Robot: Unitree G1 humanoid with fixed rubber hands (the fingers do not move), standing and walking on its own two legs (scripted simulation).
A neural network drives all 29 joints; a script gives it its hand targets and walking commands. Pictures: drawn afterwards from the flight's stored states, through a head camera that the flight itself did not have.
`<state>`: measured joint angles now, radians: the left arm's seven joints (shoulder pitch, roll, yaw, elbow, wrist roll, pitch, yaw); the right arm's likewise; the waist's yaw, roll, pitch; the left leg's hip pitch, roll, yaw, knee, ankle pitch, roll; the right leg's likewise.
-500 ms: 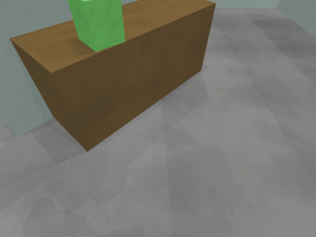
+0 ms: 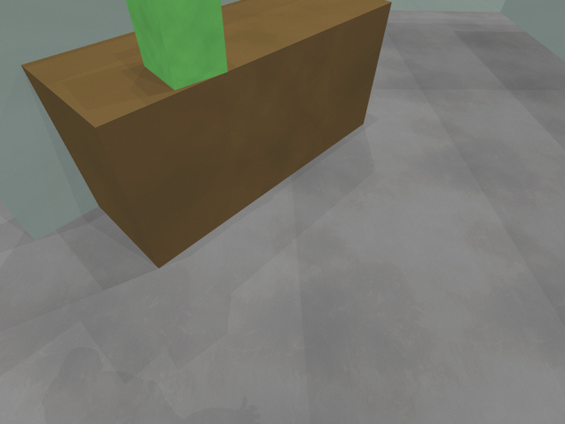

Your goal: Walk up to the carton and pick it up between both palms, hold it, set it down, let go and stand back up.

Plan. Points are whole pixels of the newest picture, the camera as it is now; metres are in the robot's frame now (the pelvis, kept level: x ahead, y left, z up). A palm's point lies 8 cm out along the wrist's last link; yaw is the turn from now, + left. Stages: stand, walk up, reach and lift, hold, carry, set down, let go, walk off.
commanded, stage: stand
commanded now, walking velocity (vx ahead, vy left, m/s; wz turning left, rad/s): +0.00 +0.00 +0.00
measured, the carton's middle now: (178, 29) +1.20 +0.36 +0.05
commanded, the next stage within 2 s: walk up in 0.06 s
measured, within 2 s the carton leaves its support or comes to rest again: neither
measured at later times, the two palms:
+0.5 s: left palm out of the picture +0.03 +0.30 -0.13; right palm out of the picture +0.10 -0.25 -0.11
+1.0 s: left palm (120, 343) +0.28 +0.29 -0.13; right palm (419, 338) +0.31 -0.24 -0.14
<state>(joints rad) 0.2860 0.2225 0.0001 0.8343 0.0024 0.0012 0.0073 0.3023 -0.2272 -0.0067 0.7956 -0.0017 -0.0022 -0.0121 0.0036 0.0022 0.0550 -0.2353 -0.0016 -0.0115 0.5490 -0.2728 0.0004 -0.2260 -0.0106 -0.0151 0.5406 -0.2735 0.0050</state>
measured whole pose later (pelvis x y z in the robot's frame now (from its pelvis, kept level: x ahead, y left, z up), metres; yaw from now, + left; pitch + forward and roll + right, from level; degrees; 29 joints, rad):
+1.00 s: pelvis +0.24 +0.01 -0.03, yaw +20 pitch -3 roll +2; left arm 0.22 0.28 0.05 0.69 0.04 -0.02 -0.07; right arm 0.48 -0.24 -0.04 0.77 -0.05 -0.06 -0.02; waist -0.05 -0.08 0.06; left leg -0.06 0.07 -0.07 0.68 -0.56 -0.07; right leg -0.51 -0.11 0.02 0.75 -0.19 0.01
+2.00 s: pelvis +0.68 -0.01 -0.04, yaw +43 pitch -6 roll -1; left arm 0.33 0.27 0.02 0.71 0.03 0.00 -0.03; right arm 0.31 -0.30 -0.07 0.67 -0.04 0.01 -0.04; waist 0.03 0.04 0.11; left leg -0.53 0.02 -0.01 1.37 -0.53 0.01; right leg -0.36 -0.10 -0.18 0.91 -0.44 -0.01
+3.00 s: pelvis +0.87 -0.01 -0.03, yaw +55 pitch -3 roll +1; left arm 0.27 0.33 0.03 0.66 0.03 0.03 0.04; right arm 0.18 -0.30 -0.05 0.65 -0.03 0.05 0.04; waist 0.04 -0.01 0.17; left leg -0.36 0.00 0.04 0.84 -0.41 0.02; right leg -0.47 -0.21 -0.10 0.82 -0.31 0.04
